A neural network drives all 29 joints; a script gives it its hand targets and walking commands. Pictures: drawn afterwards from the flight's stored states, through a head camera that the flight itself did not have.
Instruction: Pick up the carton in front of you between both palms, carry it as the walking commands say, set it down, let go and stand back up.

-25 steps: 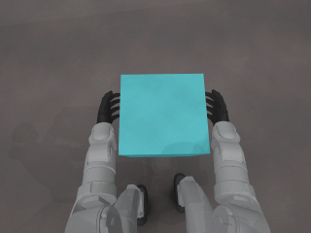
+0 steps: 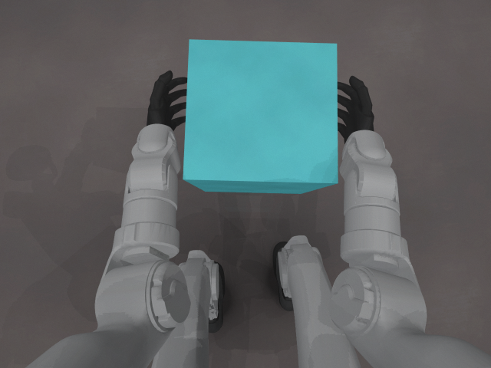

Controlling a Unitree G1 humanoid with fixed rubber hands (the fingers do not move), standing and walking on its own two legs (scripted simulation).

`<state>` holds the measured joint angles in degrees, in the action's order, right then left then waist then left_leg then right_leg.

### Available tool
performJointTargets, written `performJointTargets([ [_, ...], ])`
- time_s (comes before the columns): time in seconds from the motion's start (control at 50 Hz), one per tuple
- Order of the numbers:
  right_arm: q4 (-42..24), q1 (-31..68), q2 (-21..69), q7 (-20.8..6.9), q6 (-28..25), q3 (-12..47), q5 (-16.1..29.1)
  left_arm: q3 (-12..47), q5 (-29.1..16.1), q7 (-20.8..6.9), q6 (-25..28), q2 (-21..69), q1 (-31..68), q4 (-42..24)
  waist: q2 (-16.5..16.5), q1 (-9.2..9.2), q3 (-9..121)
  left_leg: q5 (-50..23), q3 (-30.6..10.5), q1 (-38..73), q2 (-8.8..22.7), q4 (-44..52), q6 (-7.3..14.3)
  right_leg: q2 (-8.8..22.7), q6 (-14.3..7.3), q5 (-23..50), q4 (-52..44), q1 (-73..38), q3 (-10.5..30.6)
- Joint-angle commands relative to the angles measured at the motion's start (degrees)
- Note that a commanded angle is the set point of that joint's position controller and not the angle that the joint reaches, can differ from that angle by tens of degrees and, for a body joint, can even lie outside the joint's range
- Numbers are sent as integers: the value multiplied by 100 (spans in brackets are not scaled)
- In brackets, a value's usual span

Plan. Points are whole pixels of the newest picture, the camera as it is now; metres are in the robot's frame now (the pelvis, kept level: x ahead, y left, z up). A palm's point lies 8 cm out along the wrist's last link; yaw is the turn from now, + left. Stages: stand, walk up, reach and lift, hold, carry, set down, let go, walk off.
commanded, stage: set down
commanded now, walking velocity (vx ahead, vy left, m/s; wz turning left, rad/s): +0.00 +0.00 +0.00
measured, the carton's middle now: (257, 133) +0.47 -0.05 -0.16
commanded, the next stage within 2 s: none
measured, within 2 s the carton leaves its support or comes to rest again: rests again in 1.60 s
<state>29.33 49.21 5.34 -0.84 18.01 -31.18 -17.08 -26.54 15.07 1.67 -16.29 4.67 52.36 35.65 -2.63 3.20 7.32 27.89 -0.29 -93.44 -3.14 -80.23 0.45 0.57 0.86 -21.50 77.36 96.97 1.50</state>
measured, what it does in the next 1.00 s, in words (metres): lowers itself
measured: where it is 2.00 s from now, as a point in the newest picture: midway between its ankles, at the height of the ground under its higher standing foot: (251, 298)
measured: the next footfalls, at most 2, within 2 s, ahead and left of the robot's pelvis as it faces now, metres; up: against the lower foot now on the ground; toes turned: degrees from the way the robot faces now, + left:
none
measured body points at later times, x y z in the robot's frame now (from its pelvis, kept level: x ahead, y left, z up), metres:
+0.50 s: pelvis -0.02 +0.00 -0.12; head +0.31 -0.02 +0.19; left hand +0.54 +0.09 -0.24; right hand +0.48 -0.21 -0.24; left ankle +0.06 +0.11 -0.56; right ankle +0.10 -0.13 -0.56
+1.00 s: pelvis -0.02 +0.01 -0.20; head +0.36 +0.00 +0.03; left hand +0.58 +0.07 -0.38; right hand +0.51 -0.23 -0.36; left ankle +0.06 +0.11 -0.56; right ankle +0.10 -0.13 -0.56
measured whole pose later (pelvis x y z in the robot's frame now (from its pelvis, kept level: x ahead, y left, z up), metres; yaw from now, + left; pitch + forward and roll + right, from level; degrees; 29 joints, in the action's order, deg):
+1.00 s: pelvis -0.02 +0.01 -0.20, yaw -2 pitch +44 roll -2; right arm 43.7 79.2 -7.9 4.7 16.7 -28.0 -2.8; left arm -7.0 2.5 5.7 -15.1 -16.7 87.8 56.3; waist -0.3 8.1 -15.2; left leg 38.7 -0.5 -128.4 -4.0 -123.1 0.9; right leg -0.7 2.9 -30.0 117.5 131.6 1.1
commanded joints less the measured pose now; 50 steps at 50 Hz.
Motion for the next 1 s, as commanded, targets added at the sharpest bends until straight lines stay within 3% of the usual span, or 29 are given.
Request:
performJointTargets([
  [0.0,438,3517,5063,-1287,-60,3405,911,3067,-785,-1398,100,5014,3400,409,161,120,5451,-1259,107,1390,-759,459,-123,-836,91,1631,50,-3489,-293],
  [0.16,271,4178,4975,-1006,38,3582,1192,3220,-1071,-1441,29,4730,4043,507,188,204,6089,-1165,237,609,-808,-365,-97,-861,183,1747,781,-3285,-339],
  [0.38,396,4936,4572,-865,14,3209,1215,2942,-1050,-1390,40,4268,4729,957,-4,323,5744,-905,297,-272,-792,-1235,-63,-841,189,1539,1632,-2302,-434],
  [0.54,386,5598,4084,-868,-57,3058,1380,2997,-1174,-1233,63,3901,5320,1160,-156,449,5671,-903,251,-279,-710,-1846,-65,-764,182,1405,2264,-1619,-576],
  [0.78,400,6501,3309,-852,-262,3027,1878,3528,-1723,-1074,203,3328,6170,1312,-411,710,5505,-1221,143,-27,-555,-2775,-55,-586,145,1626,3220,-1117,-705],
  [0.88,932,6174,3526,-912,-312,2750,2043,3560,-1792,-1015,364,3022,6414,1274,-647,602,5012,-1472,134,-187,-506,-3038,-25,-573,118,1914,3560,-832,-621],
  [0.98,965,6189,3681,-1000,-306,2789,2247,3740,-1924,-989,395,3118,6483,1133,-750,587,5269,-2042,65,325,-486,-3259,-5,-581,156,2198,3758,-589,-678],
])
